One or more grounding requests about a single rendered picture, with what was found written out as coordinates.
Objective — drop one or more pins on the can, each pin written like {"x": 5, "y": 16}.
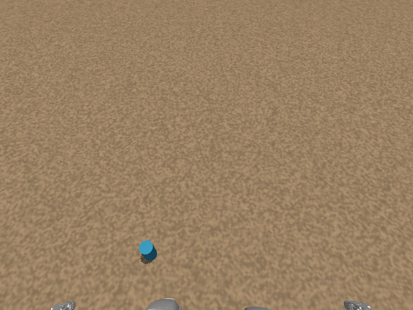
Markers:
{"x": 148, "y": 250}

